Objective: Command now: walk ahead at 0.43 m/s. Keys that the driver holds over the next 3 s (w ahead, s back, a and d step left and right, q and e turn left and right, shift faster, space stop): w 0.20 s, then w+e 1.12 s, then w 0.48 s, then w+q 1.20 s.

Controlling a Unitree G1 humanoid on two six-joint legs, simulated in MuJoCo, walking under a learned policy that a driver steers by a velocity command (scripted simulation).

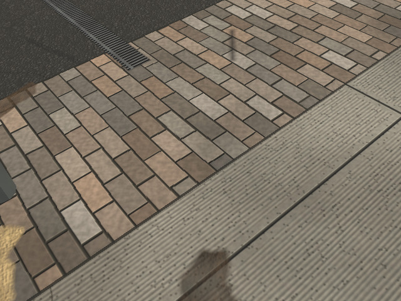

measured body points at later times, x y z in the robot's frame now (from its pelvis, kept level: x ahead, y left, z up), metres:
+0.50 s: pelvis +0.23 +0.08 -0.01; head +0.25 +0.08 +0.44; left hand +0.37 +0.35 -0.13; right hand +0.25 -0.19 -0.14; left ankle +0.21 +0.17 -0.75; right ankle +0.31 -0.10 -0.67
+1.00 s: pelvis +0.50 -0.02 -0.01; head +0.53 -0.03 +0.44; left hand +0.68 +0.21 -0.12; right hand +0.56 -0.33 -0.11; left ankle +0.62 +0.14 -0.68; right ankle +0.50 -0.08 -0.75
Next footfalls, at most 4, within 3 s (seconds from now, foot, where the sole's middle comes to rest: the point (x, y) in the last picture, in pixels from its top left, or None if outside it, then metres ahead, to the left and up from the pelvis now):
0.24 left None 0.25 0.17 -0.79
0.78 right None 0.53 -0.09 -0.79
1.24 left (234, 218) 0.87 -0.01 -0.79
1.74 right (330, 208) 0.92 -0.38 -0.79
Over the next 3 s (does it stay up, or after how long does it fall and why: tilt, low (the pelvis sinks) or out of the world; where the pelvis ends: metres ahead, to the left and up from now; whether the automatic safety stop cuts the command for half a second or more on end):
stays up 1.46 -0.54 -0.01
